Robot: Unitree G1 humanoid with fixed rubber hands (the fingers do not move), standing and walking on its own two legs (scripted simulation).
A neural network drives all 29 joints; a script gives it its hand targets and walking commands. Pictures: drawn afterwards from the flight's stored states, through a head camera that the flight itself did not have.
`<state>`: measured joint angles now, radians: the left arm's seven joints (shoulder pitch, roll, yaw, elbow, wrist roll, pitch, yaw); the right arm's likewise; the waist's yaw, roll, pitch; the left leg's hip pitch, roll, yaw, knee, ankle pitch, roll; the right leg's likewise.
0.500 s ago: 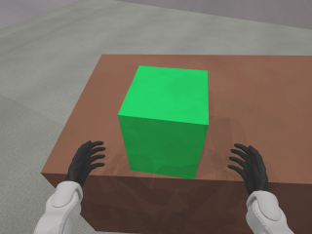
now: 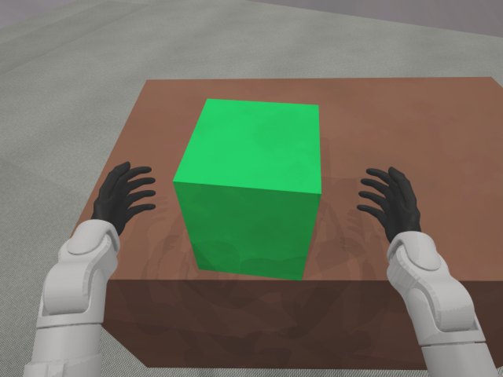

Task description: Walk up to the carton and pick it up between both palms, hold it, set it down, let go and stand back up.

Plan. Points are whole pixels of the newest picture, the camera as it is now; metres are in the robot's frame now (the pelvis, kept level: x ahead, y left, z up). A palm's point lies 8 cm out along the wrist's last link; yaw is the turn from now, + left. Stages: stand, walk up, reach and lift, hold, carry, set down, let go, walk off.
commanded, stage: reach and lift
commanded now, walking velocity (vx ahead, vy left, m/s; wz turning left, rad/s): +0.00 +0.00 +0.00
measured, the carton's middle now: (255, 191) +0.43 +0.02 +0.05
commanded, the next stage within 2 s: none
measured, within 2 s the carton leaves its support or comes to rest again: neither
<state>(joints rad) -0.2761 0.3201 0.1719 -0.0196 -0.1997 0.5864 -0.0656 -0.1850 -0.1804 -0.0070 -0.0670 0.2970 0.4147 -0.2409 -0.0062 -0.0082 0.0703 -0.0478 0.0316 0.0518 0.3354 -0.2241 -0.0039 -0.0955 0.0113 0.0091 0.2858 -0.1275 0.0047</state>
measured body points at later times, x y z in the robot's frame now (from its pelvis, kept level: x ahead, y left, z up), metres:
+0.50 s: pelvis -0.01 +0.00 +0.00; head +0.00 +0.01 +0.45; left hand +0.40 +0.22 +0.19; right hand +0.39 -0.19 +0.18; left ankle -0.02 +0.12 -0.75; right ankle +0.02 -0.12 -0.75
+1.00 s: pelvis -0.01 -0.01 +0.00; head +0.00 +0.02 +0.45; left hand +0.46 +0.21 +0.24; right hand +0.44 -0.18 +0.23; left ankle -0.02 +0.12 -0.75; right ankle +0.02 -0.12 -0.75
